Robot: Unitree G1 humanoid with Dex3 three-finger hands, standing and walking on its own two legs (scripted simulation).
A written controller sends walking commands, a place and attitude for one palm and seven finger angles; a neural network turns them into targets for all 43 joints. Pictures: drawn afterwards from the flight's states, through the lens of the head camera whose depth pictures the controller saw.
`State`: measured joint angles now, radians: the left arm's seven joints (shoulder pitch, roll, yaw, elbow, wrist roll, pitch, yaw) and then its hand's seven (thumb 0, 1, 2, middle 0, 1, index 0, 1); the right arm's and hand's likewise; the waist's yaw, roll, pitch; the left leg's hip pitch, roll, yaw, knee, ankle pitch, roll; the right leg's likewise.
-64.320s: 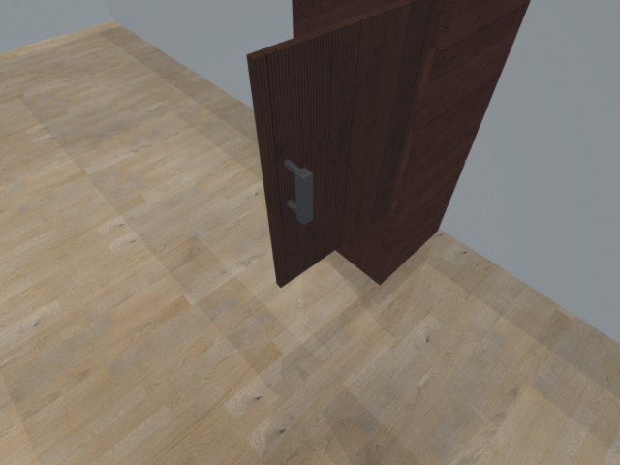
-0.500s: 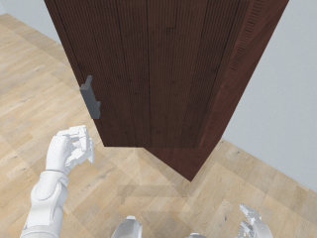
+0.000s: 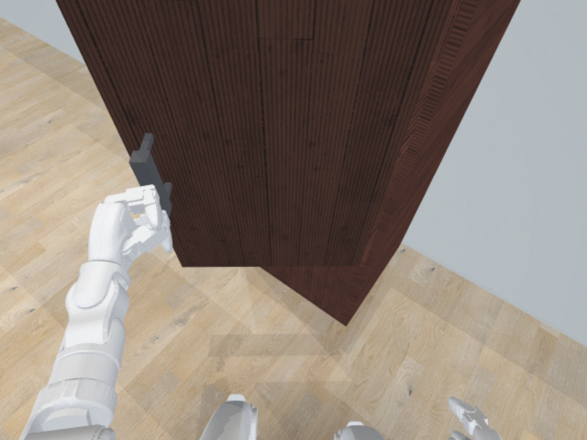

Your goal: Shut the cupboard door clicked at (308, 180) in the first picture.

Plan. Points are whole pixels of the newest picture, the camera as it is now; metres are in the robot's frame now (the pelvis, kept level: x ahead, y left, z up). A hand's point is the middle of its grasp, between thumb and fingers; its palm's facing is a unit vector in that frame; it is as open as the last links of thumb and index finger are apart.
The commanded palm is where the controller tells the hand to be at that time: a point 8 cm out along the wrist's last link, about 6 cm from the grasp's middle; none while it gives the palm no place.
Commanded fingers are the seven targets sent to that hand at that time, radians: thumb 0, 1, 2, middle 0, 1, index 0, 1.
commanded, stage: bring the fist close to the handle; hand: left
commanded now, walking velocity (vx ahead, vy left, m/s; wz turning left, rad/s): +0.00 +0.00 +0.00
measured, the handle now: (155, 176) +0.47 +0.23 +0.07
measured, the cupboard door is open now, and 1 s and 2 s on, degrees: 38 32 20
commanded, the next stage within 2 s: push the door shut along its arc in 0.34 s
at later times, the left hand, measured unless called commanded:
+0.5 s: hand (158, 230) +0.38 +0.20 +0.06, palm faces +0.04 -1.00 +0.00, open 3.1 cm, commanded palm +0.36 +0.25 +0.07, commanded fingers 0.00 0.90 0.90 -1.30 -1.50 -1.30 -1.50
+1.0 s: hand (173, 196) +0.43 +0.19 +0.07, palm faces -0.10 -0.99 +0.00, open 3.2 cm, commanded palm +0.43 +0.24 +0.07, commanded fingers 0.00 0.90 0.90 -1.30 -1.50 -1.30 -1.50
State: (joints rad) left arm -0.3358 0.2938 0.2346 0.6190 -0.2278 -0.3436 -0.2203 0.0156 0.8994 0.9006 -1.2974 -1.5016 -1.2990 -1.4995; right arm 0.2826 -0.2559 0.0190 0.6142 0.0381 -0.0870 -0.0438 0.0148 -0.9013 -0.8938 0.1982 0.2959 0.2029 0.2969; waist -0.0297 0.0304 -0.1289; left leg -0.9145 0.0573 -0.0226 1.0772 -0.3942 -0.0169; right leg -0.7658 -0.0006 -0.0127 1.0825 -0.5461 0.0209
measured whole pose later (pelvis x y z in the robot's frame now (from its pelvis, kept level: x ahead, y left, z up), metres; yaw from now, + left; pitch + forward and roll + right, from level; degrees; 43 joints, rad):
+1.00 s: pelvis -0.01 +0.01 -0.01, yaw +0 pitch +17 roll -3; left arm -0.67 0.40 0.28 0.98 -0.20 -0.36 -0.37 0.02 0.92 0.93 -1.30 -1.50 -1.30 -1.50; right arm 0.31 -0.27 0.02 0.65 0.04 -0.04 -0.03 0.01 -0.90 -0.89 0.20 0.30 0.20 0.30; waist -0.07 0.03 -0.13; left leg -1.03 0.06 -0.03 1.14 -0.40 -0.01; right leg -0.87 0.01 -0.02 1.13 -0.55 0.03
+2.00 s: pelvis -0.01 +0.01 -0.05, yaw -4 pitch +26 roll -5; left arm -1.16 0.62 0.33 1.26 -0.06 -0.24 -0.48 0.02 0.90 0.91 -1.30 -1.50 -1.30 -1.50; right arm 0.37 -0.28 0.05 0.64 0.02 -0.05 -0.01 0.01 -0.90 -0.89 0.20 0.30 0.20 0.30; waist -0.22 0.06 -0.13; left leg -1.29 0.10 -0.04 1.29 -0.45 0.00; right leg -1.14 0.04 -0.01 1.26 -0.58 0.03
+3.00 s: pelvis +0.02 -0.01 -0.02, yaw -3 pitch +25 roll -2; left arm -0.98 0.37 0.37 1.15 0.01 -0.35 0.07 0.02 0.90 0.90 -1.30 -1.50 -1.30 -1.50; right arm 0.47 -0.24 -0.01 0.65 -0.05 0.02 0.08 0.01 -0.90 -0.89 0.20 0.30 0.20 0.30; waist -0.21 0.06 -0.14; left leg -1.14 0.09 -0.01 1.14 -0.43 -0.03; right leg -1.01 0.04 0.01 1.14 -0.56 0.01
